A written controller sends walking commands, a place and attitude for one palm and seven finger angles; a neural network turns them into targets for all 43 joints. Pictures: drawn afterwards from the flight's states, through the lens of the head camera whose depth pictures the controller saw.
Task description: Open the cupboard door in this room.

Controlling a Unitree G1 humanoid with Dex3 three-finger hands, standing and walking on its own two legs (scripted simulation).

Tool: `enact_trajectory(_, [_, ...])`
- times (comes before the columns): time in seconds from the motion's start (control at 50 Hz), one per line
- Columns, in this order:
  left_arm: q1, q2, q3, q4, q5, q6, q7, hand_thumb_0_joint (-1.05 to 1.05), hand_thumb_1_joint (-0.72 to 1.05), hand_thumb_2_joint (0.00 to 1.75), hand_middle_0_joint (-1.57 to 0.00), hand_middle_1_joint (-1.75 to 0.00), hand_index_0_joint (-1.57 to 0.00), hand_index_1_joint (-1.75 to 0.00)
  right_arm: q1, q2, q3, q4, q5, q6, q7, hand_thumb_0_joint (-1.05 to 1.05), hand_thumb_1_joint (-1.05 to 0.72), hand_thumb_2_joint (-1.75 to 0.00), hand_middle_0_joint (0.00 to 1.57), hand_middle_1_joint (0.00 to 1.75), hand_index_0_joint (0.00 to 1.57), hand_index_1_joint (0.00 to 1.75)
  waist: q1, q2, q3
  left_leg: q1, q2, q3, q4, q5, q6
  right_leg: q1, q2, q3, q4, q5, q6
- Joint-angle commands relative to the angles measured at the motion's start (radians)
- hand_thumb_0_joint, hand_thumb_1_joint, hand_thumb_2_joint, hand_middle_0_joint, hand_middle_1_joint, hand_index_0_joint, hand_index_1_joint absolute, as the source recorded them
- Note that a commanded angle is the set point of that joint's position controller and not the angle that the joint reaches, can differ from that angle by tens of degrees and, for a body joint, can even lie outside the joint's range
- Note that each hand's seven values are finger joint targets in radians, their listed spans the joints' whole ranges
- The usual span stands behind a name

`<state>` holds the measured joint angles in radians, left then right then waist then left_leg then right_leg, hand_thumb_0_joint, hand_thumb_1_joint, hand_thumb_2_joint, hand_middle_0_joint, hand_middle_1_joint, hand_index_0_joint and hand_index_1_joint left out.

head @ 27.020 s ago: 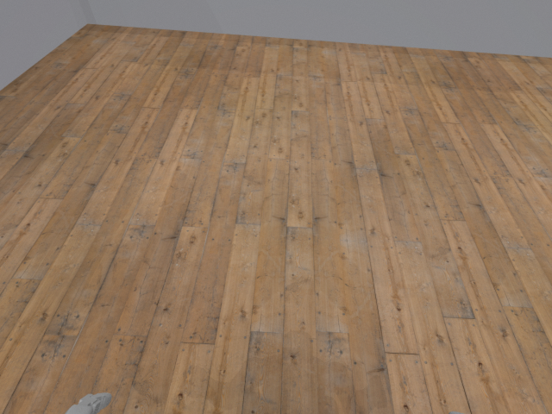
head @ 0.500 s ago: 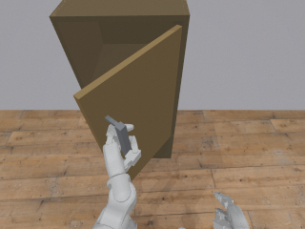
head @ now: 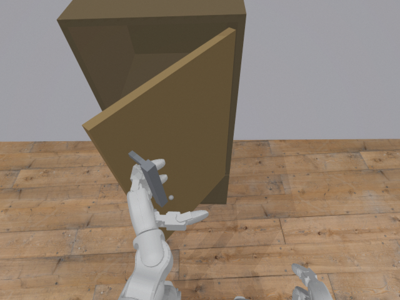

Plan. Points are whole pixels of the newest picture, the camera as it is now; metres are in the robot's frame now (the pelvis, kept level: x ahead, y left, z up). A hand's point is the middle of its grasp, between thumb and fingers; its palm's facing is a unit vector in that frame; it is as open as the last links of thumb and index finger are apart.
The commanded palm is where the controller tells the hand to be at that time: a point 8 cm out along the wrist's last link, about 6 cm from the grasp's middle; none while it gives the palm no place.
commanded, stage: open thumb and fingers to let go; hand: left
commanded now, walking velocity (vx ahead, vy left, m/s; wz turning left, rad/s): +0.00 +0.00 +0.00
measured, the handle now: (149, 180) +0.34 +0.12 +0.05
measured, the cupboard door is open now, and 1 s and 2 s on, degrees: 51 53 53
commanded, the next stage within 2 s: slide the hand sideways off the handle in 0.24 s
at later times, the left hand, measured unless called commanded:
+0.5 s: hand (168, 214) +0.28 +0.07 +0.03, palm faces -0.10 -0.99 -0.10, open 15.9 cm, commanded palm +0.26 +0.11 +0.04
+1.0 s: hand (150, 237) +0.23 +0.10 +0.04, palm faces -0.05 -1.00 +0.01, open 16.3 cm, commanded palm +0.21 +0.15 +0.04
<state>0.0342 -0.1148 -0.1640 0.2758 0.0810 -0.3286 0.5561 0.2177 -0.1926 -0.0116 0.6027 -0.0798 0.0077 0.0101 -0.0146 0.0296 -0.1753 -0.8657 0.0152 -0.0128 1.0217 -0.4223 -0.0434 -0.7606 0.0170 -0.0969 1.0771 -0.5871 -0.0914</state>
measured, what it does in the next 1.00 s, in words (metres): stands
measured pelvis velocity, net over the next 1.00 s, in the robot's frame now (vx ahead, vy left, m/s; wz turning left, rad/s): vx -0.02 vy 0.04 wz -0.03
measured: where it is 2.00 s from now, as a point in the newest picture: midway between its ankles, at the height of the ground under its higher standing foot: outside the picture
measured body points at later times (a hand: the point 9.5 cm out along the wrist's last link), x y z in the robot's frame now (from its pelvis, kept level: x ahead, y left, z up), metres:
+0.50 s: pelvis -0.01 +0.02 -0.01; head +0.04 +0.01 +0.44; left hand +0.28 +0.13 +0.04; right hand +0.16 -0.19 -0.11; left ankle +0.04 +0.15 -0.66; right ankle -0.03 -0.05 -0.66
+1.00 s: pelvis -0.02 +0.04 -0.01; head +0.04 +0.03 +0.44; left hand +0.23 +0.15 +0.05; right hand +0.16 -0.18 -0.10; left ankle +0.04 +0.15 -0.66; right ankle -0.03 -0.05 -0.66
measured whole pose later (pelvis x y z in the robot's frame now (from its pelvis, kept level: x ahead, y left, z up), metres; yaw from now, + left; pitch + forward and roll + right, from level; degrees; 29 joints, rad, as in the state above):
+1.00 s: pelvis -0.02 +0.04 -0.01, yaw -2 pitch +14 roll -1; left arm 0.29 0.04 -0.25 0.01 0.00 -0.38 0.16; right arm 0.23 -0.20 0.03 0.43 -0.02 0.02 0.02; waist 0.00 0.05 -0.15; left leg -0.91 0.01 0.01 1.12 -0.45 0.02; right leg -0.78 0.01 -0.07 1.13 -0.58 -0.04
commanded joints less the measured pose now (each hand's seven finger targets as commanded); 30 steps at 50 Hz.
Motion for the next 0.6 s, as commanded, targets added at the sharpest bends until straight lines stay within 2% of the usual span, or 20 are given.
enact_trajectory(0.0, [-0.166, -0.023, 0.023, -0.205, 0.011, -0.067, 0.021, 0.00, -0.50, 0.30, -0.23, -0.80, -0.23, -0.80, -0.065, -0.071, -0.026, -0.141, 0.005, -0.051, -0.004, 0.00, -0.90, -0.90, 0.20, 0.30, 0.20, 0.30, -0.007, -0.158, -0.238, 0.134, -0.032, -0.016, -0.027, 0.168, 0.050, 0.168, -0.074, 0.172, -0.231, 0.579, 0.115])
enact_trajectory(0.04, [-0.189, -0.049, -0.003, -0.220, 0.020, -0.069, 0.027, 0.00, -0.50, 0.30, -0.22, -0.70, -0.22, -0.70, -0.066, -0.072, -0.027, -0.143, 0.003, -0.054, -0.002, 0.00, -0.90, -0.90, 0.20, 0.30, 0.20, 0.30, -0.014, -0.118, -0.253, 0.164, -0.030, -0.011, -0.025, 0.177, 0.051, 0.139, -0.065, 0.153, -0.219, 0.561, 0.109])
enact_trajectory(0.1, [-0.159, -0.055, -0.008, -0.222, 0.025, -0.061, 0.036, 0.00, -0.50, 0.30, -0.19, -0.55, -0.19, -0.55, -0.070, -0.070, -0.024, -0.153, 0.003, -0.055, 0.002, 0.00, -0.90, -0.90, 0.20, 0.30, 0.20, 0.30, -0.001, -0.098, -0.265, 0.184, -0.029, -0.010, -0.033, 0.192, 0.052, 0.130, -0.050, 0.124, -0.205, 0.543, 0.098])
enact_trajectory(0.12, [-0.164, -0.057, -0.012, -0.219, 0.026, -0.057, 0.037, 0.00, -0.50, 0.30, -0.18, -0.50, -0.18, -0.50, -0.070, -0.071, -0.022, -0.156, 0.003, -0.056, 0.001, 0.00, -0.90, -0.90, 0.20, 0.30, 0.20, 0.30, -0.007, -0.111, -0.257, 0.189, -0.028, -0.009, -0.032, 0.192, 0.054, 0.119, -0.047, 0.118, -0.207, 0.538, 0.098])
enact_trajectory(0.2, [-0.207, -0.066, -0.015, -0.208, 0.025, -0.044, 0.051, 0.00, -0.50, 0.30, -0.15, -0.30, -0.15, -0.30, -0.080, -0.071, -0.018, -0.159, 0.002, -0.055, 0.000, 0.00, -0.90, -0.90, 0.20, 0.30, 0.20, 0.30, -0.011, -0.101, -0.241, 0.194, -0.025, -0.011, -0.034, 0.180, 0.054, 0.089, -0.038, 0.106, -0.207, 0.479, 0.093])
enact_trajectory(0.24, [-0.229, -0.064, -0.010, -0.207, 0.030, -0.042, 0.061, 0.00, -0.50, 0.30, -0.15, -0.30, -0.15, -0.30, -0.086, -0.071, -0.017, -0.156, 0.002, -0.054, -0.001, 0.00, -0.90, -0.90, 0.20, 0.30, 0.20, 0.30, -0.008, -0.091, -0.240, 0.199, -0.024, -0.015, -0.036, 0.177, 0.053, 0.077, -0.031, 0.097, -0.203, 0.440, 0.086])
enact_trajectory(0.28, [-0.247, -0.088, -0.026, -0.188, 0.032, -0.033, 0.066, 0.00, -0.50, 0.30, -0.15, -0.30, -0.15, -0.30, -0.091, -0.070, -0.014, -0.156, 0.002, -0.055, 0.000, 0.00, -0.90, -0.90, 0.20, 0.30, 0.20, 0.30, -0.013, -0.100, -0.237, 0.204, -0.023, -0.017, -0.037, 0.176, 0.056, 0.058, -0.024, 0.082, -0.197, 0.407, 0.080])
enact_trajectory(0.3, [-0.250, -0.095, -0.030, -0.187, 0.032, -0.030, 0.068, 0.00, -0.50, 0.30, -0.15, -0.30, -0.15, -0.30, -0.096, -0.069, -0.014, -0.156, 0.002, -0.056, 0.002, 0.00, -0.90, -0.90, 0.20, 0.30, 0.20, 0.30, -0.012, -0.085, -0.236, 0.206, -0.023, -0.016, -0.036, 0.169, 0.055, 0.050, -0.024, 0.083, -0.199, 0.397, 0.081])
enact_trajectory(0.32, [-0.252, -0.089, -0.024, -0.185, 0.032, -0.029, 0.070, 0.00, -0.50, 0.30, -0.15, -0.30, -0.15, -0.30, -0.096, -0.070, -0.014, -0.154, 0.001, -0.055, 0.001, 0.00, -0.90, -0.90, 0.20, 0.30, 0.20, 0.30, -0.012, -0.101, -0.243, 0.208, -0.021, -0.019, -0.036, 0.173, 0.055, 0.050, -0.021, 0.079, -0.195, 0.395, 0.079])
enact_trajectory(0.34, [-0.238, 0.025, -0.247, -0.215, 0.132, -0.075, -0.147, 0.00, -0.50, 0.30, -0.15, -0.30, -0.15, -0.30, -0.025, -0.119, -0.014, -0.147, 0.014, -0.041, 0.011, 0.00, -0.90, -0.90, 0.20, 0.30, 0.20, 0.30, -0.110, -0.140, -0.183, 0.198, -0.029, -0.016, -0.017, 0.177, 0.076, 0.016, -0.027, 0.114, -0.185, 0.471, 0.089])
enact_trajectory(0.36, [-0.296, 0.091, -0.177, -0.289, 0.089, -0.126, -0.268, 0.00, -0.50, 0.30, -0.15, -0.30, -0.15, -0.30, -0.019, -0.108, -0.030, -0.173, 0.021, -0.035, 0.010, 0.00, -0.90, -0.90, 0.20, 0.30, 0.20, 0.30, -0.072, -0.092, -0.267, 0.206, -0.032, -0.014, -0.003, 0.215, 0.081, 0.058, -0.033, 0.123, -0.161, 0.527, 0.075])
enact_trajectory(0.38, [-0.290, 0.119, -0.166, -0.296, 0.073, -0.157, -0.341, 0.00, -0.50, 0.30, -0.15, -0.30, -0.15, -0.30, -0.022, -0.107, -0.028, -0.179, 0.023, -0.036, 0.007, 0.00, -0.90, -0.90, 0.20, 0.30, 0.20, 0.30, -0.055, -0.063, -0.312, 0.216, -0.036, -0.014, 0.004, 0.230, 0.082, 0.090, -0.040, 0.134, -0.145, 0.583, 0.077])
enact_trajectory(0.4, [-0.269, 0.136, -0.161, -0.299, 0.053, -0.172, -0.402, 0.00, -0.50, 0.30, -0.15, -0.30, -0.15, -0.30, -0.026, -0.107, -0.026, -0.189, 0.030, -0.037, 0.004, 0.00, -0.90, -0.90, 0.20, 0.30, 0.20, 0.30, -0.052, -0.048, -0.315, 0.218, -0.035, -0.016, 0.006, 0.225, 0.081, 0.090, -0.041, 0.138, -0.143, 0.588, 0.078])
enact_trajectory(0.42, [-0.264, 0.120, -0.179, -0.308, 0.021, -0.184, -0.464, 0.00, -0.50, 0.30, -0.15, -0.30, -0.15, -0.30, -0.024, -0.106, -0.023, -0.199, 0.038, -0.041, 0.003, 0.00, -0.90, -0.90, 0.20, 0.30, 0.20, 0.30, -0.060, -0.036, -0.305, 0.231, -0.034, -0.019, 0.006, 0.218, 0.082, 0.075, -0.039, 0.136, -0.145, 0.565, 0.077])
enact_trajectory(0.44, [-0.225, 0.095, -0.168, -0.302, -0.032, -0.183, -0.500, 0.00, -0.50, 0.30, -0.15, -0.30, -0.15, -0.30, -0.031, -0.104, -0.023, -0.217, 0.049, -0.047, 0.001, 0.00, -0.90, -0.90, 0.20, 0.30, 0.20, 0.30, -0.049, -0.043, -0.288, 0.240, -0.032, -0.020, -0.003, 0.197, 0.080, 0.070, -0.033, 0.129, -0.160, 0.519, 0.075])
enact_trajectory(0.48, [-0.184, 0.025, -0.165, -0.296, -0.138, -0.154, -0.522, 0.00, -0.50, 0.30, -0.15, -0.30, -0.15, -0.30, -0.049, -0.103, -0.016, -0.238, 0.070, -0.057, -0.001, 0.00, -0.90, -0.90, 0.20, 0.30, 0.20, 0.30, -0.044, -0.035, -0.242, 0.277, -0.026, -0.019, -0.034, 0.158, 0.075, 0.037, -0.013, 0.095, -0.192, 0.392, 0.065])
enact_trajectory(0.5, [-0.151, 0.021, -0.136, -0.292, -0.178, -0.136, -0.513, 0.00, -0.50, 0.30, -0.15, -0.30, -0.15, -0.30, -0.051, -0.106, -0.014, -0.245, 0.076, -0.059, -0.002, 0.00, -0.90, -0.90, 0.20, 0.30, 0.20, 0.30, -0.028, -0.064, -0.224, 0.268, -0.025, -0.021, -0.051, 0.132, 0.072, 0.046, -0.008, 0.083, -0.206, 0.343, 0.065])
enact_trajectory(0.54, [-0.128, 0.029, -0.099, -0.283, -0.196, -0.111, -0.470, 0.00, -0.50, 0.30, -0.15, -0.30, -0.15, -0.30, -0.062, -0.115, -0.014, -0.253, 0.078, -0.057, -0.002, 0.00, -0.90, -0.90, 0.20, 0.30, 0.20, 0.30, -0.022, -0.120, -0.190, 0.248, -0.022, -0.026, -0.066, 0.102, 0.069, 0.035, -0.005, 0.075, -0.215, 0.281, 0.068])
enact_trajectory(0.56, [-0.119, 0.050, -0.080, -0.286, -0.184, -0.108, -0.441, 0.00, -0.50, 0.30, -0.15, -0.30, -0.15, -0.30, -0.065, -0.118, -0.014, -0.257, 0.074, -0.058, -0.001, 0.00, -0.90, -0.90, 0.20, 0.30, 0.20, 0.30, -0.016, -0.143, -0.190, 0.235, -0.021, -0.028, -0.064, 0.099, 0.071, 0.030, -0.006, 0.073, -0.208, 0.264, 0.069])
enact_trajectory(0.58, [-0.117, 0.063, -0.075, -0.300, -0.159, -0.113, -0.416, 0.00, -0.50, 0.30, -0.15, -0.30, -0.15, -0.30, -0.062, -0.119, -0.018, -0.262, 0.069, -0.058, 0.003, 0.00, -0.90, -0.90, 0.20, 0.30, 0.20, 0.30, -0.016, -0.134, -0.190, 0.230, -0.020, -0.026, -0.059, 0.101, 0.072, 0.016, -0.008, 0.075, -0.196, 0.264, 0.069])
